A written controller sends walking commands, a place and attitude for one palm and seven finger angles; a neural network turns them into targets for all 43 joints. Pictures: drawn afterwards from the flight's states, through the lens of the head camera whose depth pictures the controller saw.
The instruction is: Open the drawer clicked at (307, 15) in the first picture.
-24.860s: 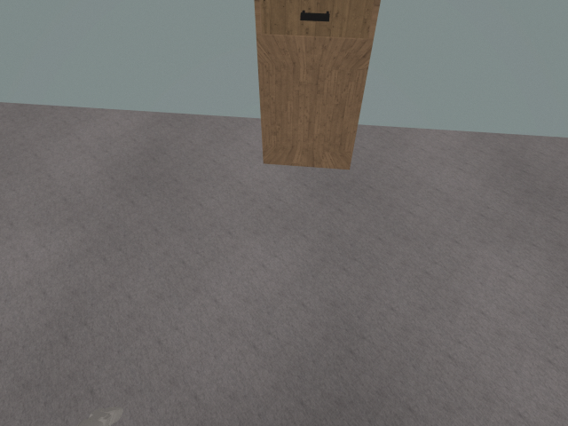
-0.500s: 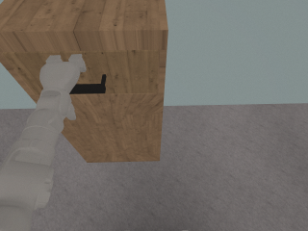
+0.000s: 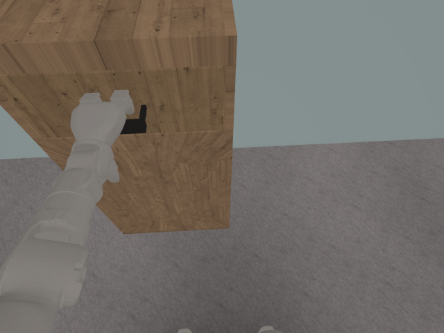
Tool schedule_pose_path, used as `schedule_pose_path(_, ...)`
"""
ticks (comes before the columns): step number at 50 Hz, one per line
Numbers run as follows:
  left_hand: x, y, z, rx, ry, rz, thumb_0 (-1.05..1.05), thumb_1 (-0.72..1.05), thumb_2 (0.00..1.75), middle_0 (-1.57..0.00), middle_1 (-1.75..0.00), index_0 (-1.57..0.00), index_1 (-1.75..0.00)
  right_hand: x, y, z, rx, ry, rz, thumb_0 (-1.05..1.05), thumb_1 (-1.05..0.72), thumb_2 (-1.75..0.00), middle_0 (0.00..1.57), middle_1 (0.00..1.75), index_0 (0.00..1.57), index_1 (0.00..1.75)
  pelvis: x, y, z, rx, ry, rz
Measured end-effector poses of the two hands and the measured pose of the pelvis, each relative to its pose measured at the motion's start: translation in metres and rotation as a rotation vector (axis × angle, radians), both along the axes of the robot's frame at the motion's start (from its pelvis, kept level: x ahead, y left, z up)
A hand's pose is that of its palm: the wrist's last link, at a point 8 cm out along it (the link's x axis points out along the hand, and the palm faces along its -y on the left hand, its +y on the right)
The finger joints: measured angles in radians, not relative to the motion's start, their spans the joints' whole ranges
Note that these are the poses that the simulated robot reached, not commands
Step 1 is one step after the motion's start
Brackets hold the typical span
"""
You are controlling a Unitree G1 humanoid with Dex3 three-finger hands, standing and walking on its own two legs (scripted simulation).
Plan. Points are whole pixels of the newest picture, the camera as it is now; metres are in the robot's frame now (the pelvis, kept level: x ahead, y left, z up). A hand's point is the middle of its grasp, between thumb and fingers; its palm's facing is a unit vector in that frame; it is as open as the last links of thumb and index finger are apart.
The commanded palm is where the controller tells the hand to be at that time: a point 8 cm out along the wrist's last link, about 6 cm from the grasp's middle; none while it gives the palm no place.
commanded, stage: lower the fingers behind the handle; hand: left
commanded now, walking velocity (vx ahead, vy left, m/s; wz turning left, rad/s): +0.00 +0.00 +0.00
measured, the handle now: (119, 118) +0.53 +0.21 +0.05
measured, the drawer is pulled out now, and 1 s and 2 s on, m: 0.00 0.00 0.00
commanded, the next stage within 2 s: lift the fingers back up to retry in 0.70 s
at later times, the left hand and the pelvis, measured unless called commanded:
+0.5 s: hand (110, 139) +0.47 +0.22 +0.05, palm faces +0.01 +0.02 -1.00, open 13.8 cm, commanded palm +0.45 +0.23 +0.07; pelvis -0.02 -0.01 -0.01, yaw +0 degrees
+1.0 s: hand (110, 136) +0.47 +0.22 +0.06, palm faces -0.02 -0.01 -1.00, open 13.8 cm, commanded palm +0.45 +0.23 +0.10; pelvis -0.02 +0.00 +0.00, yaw -1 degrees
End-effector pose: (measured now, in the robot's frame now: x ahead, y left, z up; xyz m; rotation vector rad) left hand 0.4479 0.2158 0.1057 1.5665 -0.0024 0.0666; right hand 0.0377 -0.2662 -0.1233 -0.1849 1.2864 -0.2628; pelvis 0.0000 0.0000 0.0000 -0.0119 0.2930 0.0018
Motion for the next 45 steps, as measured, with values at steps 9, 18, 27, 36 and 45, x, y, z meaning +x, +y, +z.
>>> schedule_pose_path(9, 0.005, -0.004, 0.005, 0.012, 0.079, 0.05, 0.0, -0.49, 0.3, -0.34, -1.3, -0.32, -1.2, -0.012, -0.009, 0.009, -0.024, -0.027, -0.039, 0.0, -0.9, -0.9, 0.2, 0.3, 0.2, 0.3, -0.004, -0.006, 0.003, 0.005, -0.021, -0.013)
schedule_pose_path(18, -0.001, 0.0, 0.001, 0.013, 0.073, -0.008, 0.0, -0.49, 0.3, -0.29, -1.31, -0.32, -1.2, -0.029, -0.021, 0.009, -0.058, -0.002, -0.034, 0.0, -0.9, -0.9, 0.2, 0.3, 0.2, 0.3, -0.012, -0.011, -0.002, 0.005, -0.009, -0.01)
schedule_pose_path(27, -0.001, -0.001, -0.002, 0.028, 0.037, 0.0, 0.0, -0.49, 0.3, -0.3, -1.34, -0.32, -1.2, -0.038, -0.022, 0.003, -0.056, 0.012, -0.032, 0.0, -0.9, -0.9, 0.2, 0.3, 0.2, 0.3, -0.02, -0.011, -0.007, 0.003, 0.017, -0.005)
schedule_pose_path(36, 0.004, -0.003, 0.001, 0.023, 0.061, 0.029, 0.0, -0.49, 0.3, -0.32, -1.35, -0.32, -1.2, -0.044, -0.011, 0.0, -0.034, 0.004, -0.046, 0.0, -0.9, -0.9, 0.2, 0.3, 0.2, 0.3, -0.022, -0.009, -0.007, 0.003, 0.012, -0.009)
schedule_pose_path(45, 0.004, -0.001, 0.003, 0.009, 0.066, 0.005, 0.0, -0.49, 0.3, -0.32, -1.35, -0.32, -1.2, -0.047, -0.008, 0.001, -0.039, 0.008, -0.051, 0.0, -0.9, -0.9, 0.2, 0.3, 0.2, 0.3, -0.022, -0.006, -0.007, 0.001, 0.014, -0.015)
